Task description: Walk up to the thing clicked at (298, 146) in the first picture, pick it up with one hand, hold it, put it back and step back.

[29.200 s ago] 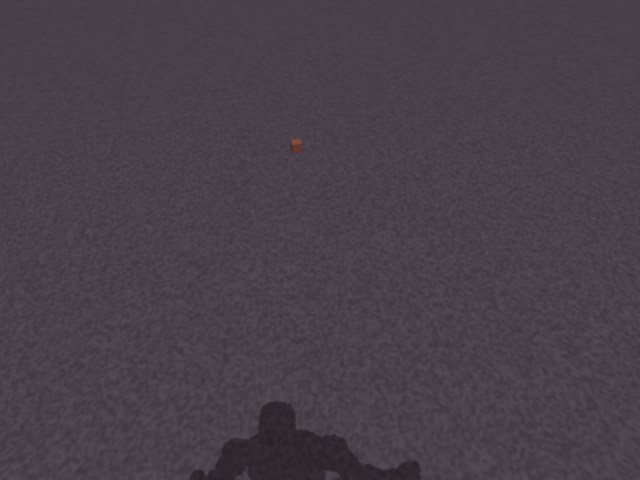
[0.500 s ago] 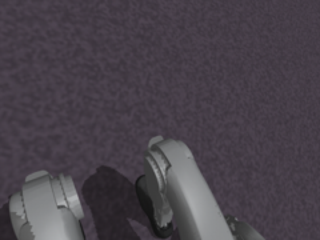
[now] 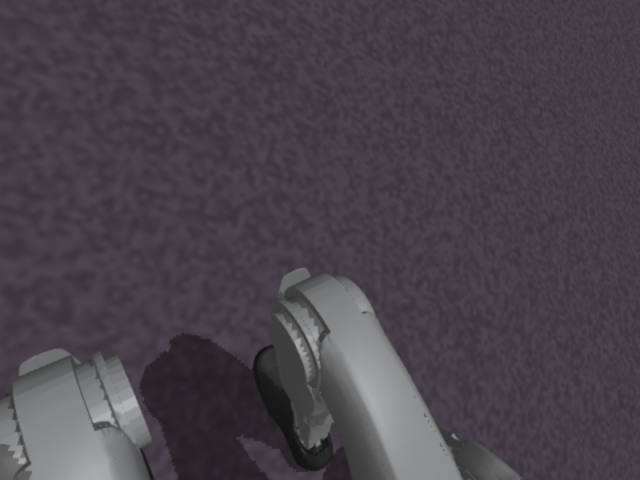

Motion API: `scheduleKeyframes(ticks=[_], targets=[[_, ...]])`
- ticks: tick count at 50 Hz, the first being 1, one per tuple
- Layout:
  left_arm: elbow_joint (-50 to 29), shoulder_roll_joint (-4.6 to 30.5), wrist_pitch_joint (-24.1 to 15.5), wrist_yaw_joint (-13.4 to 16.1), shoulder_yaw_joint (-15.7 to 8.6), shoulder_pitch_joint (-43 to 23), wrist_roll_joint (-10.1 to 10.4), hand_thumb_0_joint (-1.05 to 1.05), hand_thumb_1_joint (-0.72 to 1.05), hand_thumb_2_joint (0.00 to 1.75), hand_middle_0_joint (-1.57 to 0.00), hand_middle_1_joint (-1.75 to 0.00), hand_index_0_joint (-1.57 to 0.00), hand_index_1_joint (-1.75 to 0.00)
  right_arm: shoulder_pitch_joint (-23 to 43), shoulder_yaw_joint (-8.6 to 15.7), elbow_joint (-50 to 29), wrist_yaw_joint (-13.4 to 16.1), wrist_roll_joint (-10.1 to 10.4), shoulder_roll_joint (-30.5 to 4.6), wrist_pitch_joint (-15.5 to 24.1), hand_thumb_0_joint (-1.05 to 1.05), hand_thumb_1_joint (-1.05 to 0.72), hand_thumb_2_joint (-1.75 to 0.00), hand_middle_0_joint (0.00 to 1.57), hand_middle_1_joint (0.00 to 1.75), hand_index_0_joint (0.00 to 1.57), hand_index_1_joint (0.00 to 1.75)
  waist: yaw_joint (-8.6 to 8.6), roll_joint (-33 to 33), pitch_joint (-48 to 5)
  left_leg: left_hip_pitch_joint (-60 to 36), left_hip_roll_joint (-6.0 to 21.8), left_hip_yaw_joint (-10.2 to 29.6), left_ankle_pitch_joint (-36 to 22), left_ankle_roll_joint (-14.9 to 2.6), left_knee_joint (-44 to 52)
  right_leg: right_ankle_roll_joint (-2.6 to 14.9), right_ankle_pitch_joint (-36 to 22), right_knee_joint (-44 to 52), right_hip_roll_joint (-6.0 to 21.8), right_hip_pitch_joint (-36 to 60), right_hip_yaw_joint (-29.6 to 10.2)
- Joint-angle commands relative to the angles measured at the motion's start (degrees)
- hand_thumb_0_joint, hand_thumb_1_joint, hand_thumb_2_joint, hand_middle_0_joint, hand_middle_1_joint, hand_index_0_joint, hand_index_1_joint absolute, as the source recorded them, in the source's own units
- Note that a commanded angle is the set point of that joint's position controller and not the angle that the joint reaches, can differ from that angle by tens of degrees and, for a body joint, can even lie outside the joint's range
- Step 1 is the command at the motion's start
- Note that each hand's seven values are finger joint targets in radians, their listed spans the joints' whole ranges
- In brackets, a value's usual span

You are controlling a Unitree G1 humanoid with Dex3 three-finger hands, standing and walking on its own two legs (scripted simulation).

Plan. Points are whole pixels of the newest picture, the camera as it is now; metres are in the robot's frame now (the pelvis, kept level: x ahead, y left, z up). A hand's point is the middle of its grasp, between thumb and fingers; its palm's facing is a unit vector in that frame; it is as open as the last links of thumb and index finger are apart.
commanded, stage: rest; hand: left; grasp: from above
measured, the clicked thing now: out of the picture +0.43 +0.32 -0.27
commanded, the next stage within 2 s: open in 0.20 s
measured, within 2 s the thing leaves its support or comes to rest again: neither
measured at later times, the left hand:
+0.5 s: hand out of the picture +0.42 +0.32 -0.25, palm faces -0.43 -0.17 -0.89, open 8.5 cm
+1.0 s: hand out of the picture +0.42 +0.32 -0.25, palm faces -0.43 -0.18 -0.89, open 12.2 cm
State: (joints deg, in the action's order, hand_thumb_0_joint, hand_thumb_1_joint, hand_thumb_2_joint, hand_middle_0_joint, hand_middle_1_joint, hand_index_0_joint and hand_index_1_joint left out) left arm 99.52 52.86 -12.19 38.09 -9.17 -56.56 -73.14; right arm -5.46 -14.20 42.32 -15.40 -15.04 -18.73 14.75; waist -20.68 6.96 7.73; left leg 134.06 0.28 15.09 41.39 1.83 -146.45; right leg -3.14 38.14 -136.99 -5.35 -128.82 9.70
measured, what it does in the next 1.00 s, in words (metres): stands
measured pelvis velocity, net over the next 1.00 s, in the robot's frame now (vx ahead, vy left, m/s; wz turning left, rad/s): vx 0.00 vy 0.00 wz -0.02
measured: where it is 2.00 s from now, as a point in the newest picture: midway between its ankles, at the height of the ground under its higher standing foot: (227, 473)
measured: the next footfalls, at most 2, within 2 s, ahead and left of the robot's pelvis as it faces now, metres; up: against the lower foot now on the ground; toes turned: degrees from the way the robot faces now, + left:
none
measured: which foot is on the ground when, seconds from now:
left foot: down 0.00-1.00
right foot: down 0.00-1.00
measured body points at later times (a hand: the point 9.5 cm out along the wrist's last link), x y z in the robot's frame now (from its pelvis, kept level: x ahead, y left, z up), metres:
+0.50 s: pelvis +0.00 +0.00 +0.00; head +0.26 +0.13 +0.34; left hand +0.44 +0.32 -0.20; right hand +0.06 -0.25 -0.06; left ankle +0.06 +0.13 -0.27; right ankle +0.11 -0.11 -0.27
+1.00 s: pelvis +0.00 +0.00 +0.01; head +0.26 +0.13 +0.34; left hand +0.44 +0.33 -0.20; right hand +0.06 -0.25 -0.05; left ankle +0.06 +0.13 -0.27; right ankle +0.11 -0.11 -0.27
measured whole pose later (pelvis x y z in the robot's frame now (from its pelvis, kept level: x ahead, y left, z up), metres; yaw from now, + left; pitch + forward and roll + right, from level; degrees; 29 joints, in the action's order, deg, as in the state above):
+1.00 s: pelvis +0.00 +0.00 +0.01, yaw -1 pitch +27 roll -14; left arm 101.2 55.9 -12.6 38.5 -7.1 -57.4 -71.3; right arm -4.7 -16.4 40.5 -15.9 -15.1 -20.0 16.1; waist -21.2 8.1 9.2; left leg 133.0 0.4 16.1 41.2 1.5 -146.0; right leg -3.3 37.6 -135.4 -5.6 -127.1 10.7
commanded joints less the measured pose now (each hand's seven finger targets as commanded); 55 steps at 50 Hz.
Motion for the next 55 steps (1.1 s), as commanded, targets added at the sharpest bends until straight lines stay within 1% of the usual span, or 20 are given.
scheduleKeyframes(ticks=[1,5,8,9,13,15,21,25,28,29,30,35,36,37,38,40,41,47,49,55], targets=[[-5.52,16.29,0.07,3.23,-1.80,-14.54,0.28,0.00,0.85,0.45,-1.21,-0.33,-1.21,-0.32,-11.00,5.26,0.76,0.13,0.27,-18.91,0.33,0.00,-0.90,-0.90,0.20,0.30,0.20,0.30,-1.25,-29.15,-36.38,-27.34,1.96,-7.04,-13.77,-2.10,14.28,4.49,-15.19,11.02,-1.38,20.84,6.13],[-5.05,12.83,-0.08,2.87,1.76,-15.77,1.33,0.00,0.84,0.46,-1.19,-0.35,-1.20,-0.34,-9.29,4.73,-0.51,0.00,0.39,-18.77,1.00,0.00,-0.90,-0.90,0.20,0.30,0.20,0.30,-2.27,-28.31,-34.84,-25.61,1.84,-6.87,-10.12,-2.42,14.99,4.37,-12.45,12.33,-1.57,20.31,6.11],[-4.25,15.23,-0.18,3.14,0.27,-13.31,0.97,0.00,0.82,0.47,-1.19,-0.33,-1.19,-0.33,-9.97,5.12,0.39,-0.01,0.49,-19.52,0.89,0.00,-0.90,-0.90,0.20,0.30,0.20,0.30,-1.24,-28.63,-35.97,-27.31,2.14,-6.42,-12.35,-2.14,14.78,4.38,-14.14,11.60,-1.81,21.09,6.21],[-3.82,14.29,-0.24,3.13,0.78,-14.88,0.91,0.00,0.82,0.47,-1.18,-0.34,-1.18,-0.34,-9.95,4.70,0.03,-0.16,0.27,-19.54,1.25,0.00,-0.90,-0.90,0.20,0.30,0.20,0.30,-2.31,-27.75,-34.94,-27.43,2.08,-5.98,-12.58,-1.99,14.51,4.28,-14.49,10.81,-1.31,20.08,6.64],[-2.62,13.74,-0.51,3.21,1.76,-15.07,0.92,0.00,0.83,0.45,-1.19,-0.34,-1.19,-0.33,-9.22,4.37,-0.35,-0.41,0.46,-19.84,1.58,0.00,-0.90,-0.90,0.20,0.30,0.20,0.30,-2.94,-27.29,-33.18,-26.81,2.22,-5.62,-11.65,-2.06,14.66,4.20,-14.02,11.15,-1.44,19.46,6.67],[-2.00,15.64,-0.65,3.57,0.55,-14.01,0.63,0.00,0.83,0.46,-1.20,-0.33,-1.20,-0.33,-9.81,4.02,-0.29,-0.40,0.19,-19.83,1.31,0.00,-0.90,-0.90,0.20,0.30,0.20,0.30,-2.40,-27.16,-33.10,-25.88,2.17,-6.10,-11.31,-2.33,14.63,4.12,-13.73,11.92,-1.72,20.54,6.53],[-2.35,15.77,-0.72,3.78,0.97,-14.45,0.92,0.00,0.35,0.38,-0.74,-0.36,-0.75,-0.35,-9.70,3.93,-0.63,-0.58,0.17,-20.32,1.84,0.00,-0.89,-0.90,0.20,0.30,0.20,0.30,-2.61,-26.49,-33.42,-26.36,2.29,-5.93,-11.44,-2.25,14.58,3.99,-13.86,12.06,-1.71,21.21,6.52],[-2.65,15.62,-0.70,3.85,1.37,-14.66,1.46,0.00,0.10,0.47,-0.65,-0.42,-0.64,-0.43,-9.01,3.95,-0.57,-0.65,0.36,-20.43,2.33,0.00,-0.89,-0.90,0.20,0.30,0.20,0.30,-2.65,-27.33,-32.85,-26.44,2.46,-5.60,-10.69,-2.03,15.17,4.18,-13.09,12.03,-1.75,21.17,6.51],[-2.44,15.25,-0.47,3.64,1.93,-14.59,1.83,0.00,0.04,0.52,-0.60,-0.47,-0.59,-0.48,-9.33,3.70,-0.78,-0.75,0.19,-20.30,2.48,0.00,-0.89,-0.90,0.20,0.30,0.20,0.30,-2.91,-27.85,-33.27,-27.05,2.46,-5.75,-10.96,-2.00,14.88,4.10,-13.70,12.03,-1.71,21.65,6.44],[-3.97,12.85,-0.55,3.37,3.93,-15.04,2.05,0.00,0.00,0.55,-0.57,-0.49,-0.56,-0.50,-9.03,3.46,-1.15,-0.84,0.24,-19.79,2.54,0.00,-0.89,-0.90,0.20,0.30,0.20,0.30,-2.60,-28.70,-34.41,-27.29,2.33,-6.00,-11.98,-2.10,14.99,4.11,-14.32,12.74,-1.99,22.11,6.28],[-2.82,16.50,-0.43,4.05,0.79,-13.75,2.62,0.00,-0.01,0.55,-0.55,-0.52,-0.54,-0.52,-9.56,3.70,-0.23,-0.54,0.08,-20.66,2.35,0.00,-0.89,-0.90,0.20,0.30,0.20,0.30,-2.44,-26.82,-35.49,-27.12,2.57,-5.78,-12.21,-2.22,14.59,3.84,-14.80,13.07,-2.00,23.16,6.66],[-4.04,15.10,-0.02,2.96,2.00,-14.10,2.85,0.00,-0.10,0.64,-0.48,-0.56,-0.47,-0.57,-9.76,3.52,-0.94,-0.72,0.24,-20.49,2.46,0.00,-0.89,-0.90,0.20,0.30,0.20,0.30,-2.75,-28.08,-35.10,-27.81,2.44,-6.18,-13.48,-2.19,14.36,3.94,-15.96,12.84,-1.99,23.85,6.12],[-3.98,16.64,-0.03,3.19,0.54,-12.86,3.20,0.00,-0.13,0.66,-0.46,-0.58,-0.44,-0.60,-9.73,3.66,-0.12,-0.46,0.57,-20.59,2.36,0.00,-0.89,-0.90,0.20,0.30,0.20,0.30,-2.13,-28.05,-35.48,-27.98,2.57,-5.83,-13.72,-2.02,14.67,3.99,-16.12,12.71,-1.94,24.13,6.38],[-4.14,14.67,-0.16,2.81,2.64,-14.23,3.18,0.00,-0.14,0.66,-0.44,-0.60,-0.43,-0.61,-9.16,3.38,-1.01,-0.59,0.64,-20.21,2.55,0.00,-0.89,-0.90,0.20,0.30,0.20,0.30,-2.55,-28.81,-34.64,-26.97,2.39,-5.97,-12.78,-2.08,14.58,4.10,-15.17,12.59,-1.83,23.26,6.18],[-3.55,16.62,-0.04,2.93,0.72,-12.69,3.31,0.00,-0.16,0.68,-0.42,-0.62,-0.41,-0.63,-9.90,3.52,-0.31,-0.47,0.32,-20.50,2.31,0.00,-0.89,-0.90,0.20,0.30,0.20,0.30,-2.34,-27.76,-34.95,-27.26,2.58,-5.76,-12.93,-2.15,14.79,3.97,-15.54,12.98,-1.93,24.11,6.48],[-4.61,13.80,-0.17,2.61,3.25,-14.06,3.37,0.00,-0.21,0.72,-0.40,-0.64,-0.38,-0.66,-8.91,3.18,-0.83,-0.33,0.65,-19.53,2.09,0.00,-0.89,-0.90,0.20,0.30,0.20,0.30,-2.18,-28.57,-35.08,-27.11,2.40,-6.05,-12.58,-1.99,14.98,4.23,-15.07,12.74,-1.93,23.54,6.23],[-3.36,17.02,-0.19,2.93,0.71,-12.46,3.36,0.00,-0.20,0.72,-0.38,-0.66,-0.37,-0.68,-9.76,3.57,-0.04,-0.18,0.37,-20.35,1.70,0.00,-0.89,-0.90,0.20,0.30,0.20,0.30,-2.21,-28.30,-35.10,-26.94,2.67,-5.61,-12.47,-2.02,15.40,4.23,-14.92,12.94,-2.08,24.02,6.55],[-3.52,15.87,-0.60,2.76,1.25,-13.42,2.60,0.00,-0.28,0.79,-0.32,-0.72,-0.30,-0.74,-9.83,3.59,-0.88,-0.07,0.34,-20.78,1.12,0.00,-0.89,-0.90,0.20,0.30,0.20,0.30,-2.97,-28.53,-33.17,-27.27,2.65,-5.03,-11.58,-1.82,16.29,4.40,-13.94,12.58,-1.89,22.09,6.99],[-3.34,14.48,-0.89,2.56,2.89,-14.60,2.15,0.00,-0.29,0.79,-0.30,-0.75,-0.29,-0.76,-9.03,3.38,-1.18,-0.13,0.40,-20.38,1.35,0.00,-0.89,-0.90,0.20,0.30,0.20,0.30,-3.35,-29.09,-31.86,-28.09,2.64,-4.67,-10.76,-1.50,16.57,4.40,-13.16,11.84,-1.43,20.05,7.35],[-3.30,15.18,-1.05,2.60,2.71,-14.81,1.97,0.00,-0.33,0.83,-0.25,-0.80,-0.24,-0.81,-9.50,3.09,-1.10,-0.22,0.26,-20.51,1.76,0.00,-0.89,-0.90,0.20,0.30,0.20,0.30,-3.62,-28.86,-31.44,-28.00,2.62,-4.94,-10.88,-1.62,16.15,4.22,-13.48,12.28,-1.45,20.73,7.06]])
